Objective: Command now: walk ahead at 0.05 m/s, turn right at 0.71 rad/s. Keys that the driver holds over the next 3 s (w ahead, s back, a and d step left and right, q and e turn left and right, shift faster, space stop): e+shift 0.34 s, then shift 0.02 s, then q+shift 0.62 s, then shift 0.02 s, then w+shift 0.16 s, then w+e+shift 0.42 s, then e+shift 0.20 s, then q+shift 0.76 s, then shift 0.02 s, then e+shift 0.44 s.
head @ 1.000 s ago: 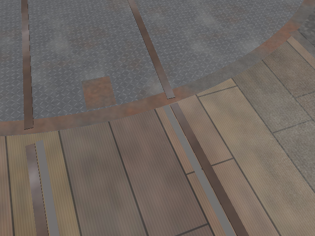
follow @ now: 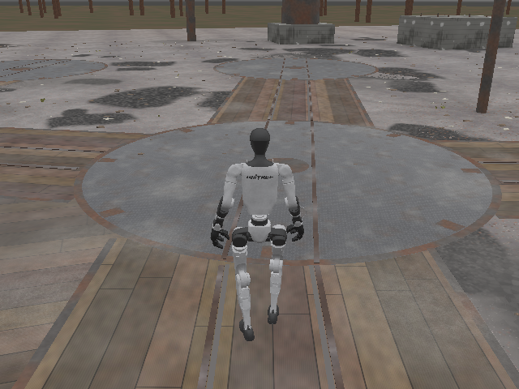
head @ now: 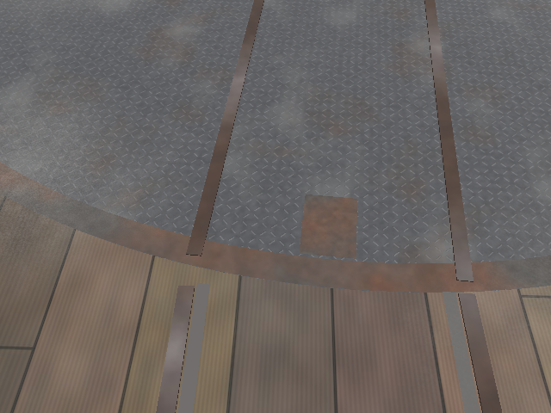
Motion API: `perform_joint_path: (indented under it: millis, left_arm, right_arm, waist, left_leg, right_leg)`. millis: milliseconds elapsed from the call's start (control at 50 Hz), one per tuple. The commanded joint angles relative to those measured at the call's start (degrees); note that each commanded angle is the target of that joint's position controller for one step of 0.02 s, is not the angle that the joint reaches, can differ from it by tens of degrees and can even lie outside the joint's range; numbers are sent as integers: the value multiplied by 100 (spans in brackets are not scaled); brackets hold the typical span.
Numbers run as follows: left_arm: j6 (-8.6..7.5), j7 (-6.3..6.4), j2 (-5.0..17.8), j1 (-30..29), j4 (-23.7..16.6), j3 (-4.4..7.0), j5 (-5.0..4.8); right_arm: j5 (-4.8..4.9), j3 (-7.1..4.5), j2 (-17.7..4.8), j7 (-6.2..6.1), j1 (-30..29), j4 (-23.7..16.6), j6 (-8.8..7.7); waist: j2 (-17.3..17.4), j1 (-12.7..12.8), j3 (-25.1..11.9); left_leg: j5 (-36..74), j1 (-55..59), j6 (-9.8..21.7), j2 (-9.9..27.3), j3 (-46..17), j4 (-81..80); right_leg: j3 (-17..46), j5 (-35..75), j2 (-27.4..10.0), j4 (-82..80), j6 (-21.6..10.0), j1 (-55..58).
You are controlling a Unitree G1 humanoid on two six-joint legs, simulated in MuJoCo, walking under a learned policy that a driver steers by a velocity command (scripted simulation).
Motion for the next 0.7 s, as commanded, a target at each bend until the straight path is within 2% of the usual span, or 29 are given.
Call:
perform_joint_path:
  millis: [20, 40, 60, 80, 100, 120, 140, 160, 180, 200, 220, 260, 360, 440, 500, 520, 540, 560, 580, 600, 620, 640, 660, 680, 700]
  left_arm:
    - [-105, 26, 372, -236, -652, 103, -24]
    - [-135, 74, 404, -32, -644, 134, -3]
    - [-212, 158, 475, 484, -549, 174, 50]
    - [-289, 263, 1203, 895, -553, 363, 100]
    - [-276, 280, 1958, 990, -554, 558, -91]
    - [-248, 253, 1756, 1052, -533, 553, -254]
    - [-189, 279, 1496, 617, -573, 471, -197]
    - [-112, 304, 1208, 153, -625, 372, -163]
    - [-82, 332, 1027, -235, -729, 311, -194]
    - [-81, 340, 957, -426, -793, 285, -162]
    - [-105, 316, 1024, -408, -783, 295, -138]
    - [-157, 277, 1219, -291, -730, 360, -107]
    - [-113, 270, 1341, -191, -750, 407, -52]
    - [-174, 282, 1013, -226, -710, 240, 41]
    - [-220, 297, 666, -421, -631, 32, 107]
    - [-235, 315, 634, -446, -571, -18, 121]
    - [-233, 347, 794, -484, -518, 4, 116]
    - [-224, 392, 943, -545, -481, 29, 71]
    - [-231, 442, 1021, -461, -420, 42, 36]
    - [-250, 480, 995, -398, -438, 39, 25]
    - [-266, 485, 880, -269, -593, 23, -6]
    - [-247, 526, 890, -549, -632, 15, -1]
    - [-255, 520, 954, -777, -693, 31, 28]
    - [-258, 483, 878, -839, -671, 28, 24]
    - [-244, 448, 791, -840, -649, 17, 4]
  right_arm:
    - [42, -323, -968, 13, 79, -231, -42]
    - [86, -339, -991, 33, 55, -214, -45]
    - [148, -362, -1052, 70, -37, -191, -43]
    - [163, -333, -958, 113, 21, -350, -69]
    - [37, -217, -511, 168, -151, -786, 5]
    - [-108, -209, -648, 142, -217, -659, 50]
    - [-43, -212, -685, 138, -295, -650, 37]
    - [-20, -236, -768, 107, -404, -616, 5]
    - [-80, -271, -873, 77, -387, -618, 7]
    - [-139, -268, -876, 85, -212, -522, 48]
    - [-145, -254, -824, 108, -84, -469, 94]
    - [-83, -224, -744, 140, -20, -456, 136]
    - [-63, -234, -851, 97, -334, -542, 157]
    - [-2, -221, -832, 58, -181, -377, 106]
    - [57, -154, -699, 105, -61, -257, 94]
    - [87, -137, -669, 129, -16, -202, 96]
    - [104, -155, -726, 147, 40, -180, 93]
    - [96, -173, -776, 162, 140, -158, 71]
    - [64, -177, -843, 166, 128, -187, 24]
    - [-1, -209, -1064, 166, 124, -244, -43]
    - [-4, -353, -1688, 187, 66, -328, -95]
    - [43, -439, -1719, 261, 319, -200, -78]
    - [41, -447, -1577, 302, 672, -134, -73]
    - [70, -468, -1501, 297, 637, -93, -48]
    - [78, -486, -1439, 270, 444, -130, -7]
  waist:
    - [707, -201, -434]
    - [606, -80, -603]
    - [220, 310, -890]
    - [-784, 518, -1238]
    - [-1682, 316, -1547]
    - [-605, 448, -1637]
    - [-419, 278, -1057]
    - [-161, 78, -498]
    - [-249, -79, -340]
    - [-359, -146, -456]
    - [-287, -170, -618]
    - [-209, -150, -785]
    - [-590, 72, -702]
    - [-705, 155, -892]
    - [-659, 95, -912]
    - [-661, 81, -875]
    - [-651, 7, -761]
    - [-579, -111, -656]
    - [-391, -151, -550]
    - [41, -80, -526]
    - [996, 171, -537]
    - [1365, -71, -394]
    - [1191, -285, -432]
    - [835, -227, -426]
    - [691, -126, -409]
  left_leg:
    - [4986, 248, 559, 1728, -473, 241]
    - [5162, 151, 448, 1669, -369, 798]
    - [5025, -274, 179, 1462, -162, 1835]
    - [2789, -1439, -232, 867, -56, 3461]
    - [-1789, -3097, -584, -517, -765, 4717]
    - [-1714, -3185, -550, -113, -1772, 4951]
    - [-1194, -3332, -517, -27, -1813, 4849]
    - [-602, -3357, -500, 141, -1809, 4341]
    - [-215, -3215, -525, 196, -1783, 3932]
    - [16, -2975, -572, 132, -1724, 3847]
    - [98, -2854, -615, 59, -1727, 3771]
    - [165, -2808, -674, 8, -1767, 3444]
    - [347, -3062, -702, -94, -1934, 2672]
    - [349, -2529, -533, 8, -1761, 2283]
    - [172, -1602, -342, 16, -1631, 1571]
    - [183, -1271, -276, -35, -1608, 1238]
    - [271, -1055, -201, -160, -1542, 886]
    - [487, -831, -117, -264, -1490, 345]
    - [841, -685, -31, -257, -1700, -296]
    - [1176, -657, 108, 171, -2487, -714]
    - [2611, -558, 546, 1178, -3937, -893]
    - [3416, -677, 1190, 1722, -4712, -1005]
    - [3379, -465, 1385, 1686, -4931, -1104]
    - [3091, -437, 1310, 1399, -4586, -1013]
    - [2874, -491, 1096, 1052, -4229, -927]
  right_leg:
    - [-158, -310, 106, -478, -253, 139]
    - [-168, -301, 232, -769, -375, 501]
    - [48, 451, 303, -1484, -582, 1315]
    - [1765, 2342, -646, -2116, -1004, 2296]
    - [4289, 4243, -1899, -2510, -2159, 2891]
    - [3909, 3340, -1929, -2565, -2238, 2901]
    - [3469, 2405, -1687, -2658, -2100, 2391]
    - [2976, 1833, -1290, -2854, -1755, 1894]
    - [2703, 1704, -932, -2894, -1467, 1617]
    - [2473, 2069, -698, -2826, -1350, 1490]
    - [2400, 2388, -610, -2739, -1291, 1487]
    - [2471, 2403, -512, -2658, -1222, 1511]
    - [3127, 777, -396, -2789, -1173, 1531]
    - [2916, 1465, -529, -2660, -1148, 1529]
    - [2716, 1725, -607, -2665, -1107, 1203]
    - [2668, 1632, -651, -2672, -1083, 1117]
    - [2604, 1647, -669, -2545, -1057, 1075]
    - [2528, 1767, -656, -2341, -985, 1031]
    - [2440, 1844, -607, -2129, -820, 1014]
    - [2221, 1606, -376, -1639, -596, 999]
    - [1414, 639, 429, -829, -304, 552]
    - [841, -727, 852, -393, -120, 173]
    - [1017, -1309, 817, 470, -65, -158]
    - [1130, -1181, 735, 935, -4, -312]
    - [1185, -924, 621, 1080, 65, -369]
Next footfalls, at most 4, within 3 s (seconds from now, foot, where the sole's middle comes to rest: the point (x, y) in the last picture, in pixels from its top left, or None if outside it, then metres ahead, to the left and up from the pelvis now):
0.06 right None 0.10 -0.09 -0.77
0.60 left None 0.16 0.08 -0.77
0.98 right None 0.12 -0.11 -0.77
1.42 left None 0.27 0.15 -0.77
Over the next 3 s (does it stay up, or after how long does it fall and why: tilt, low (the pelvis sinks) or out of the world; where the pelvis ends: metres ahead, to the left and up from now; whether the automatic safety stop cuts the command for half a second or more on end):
stays up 0.57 -0.01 0.01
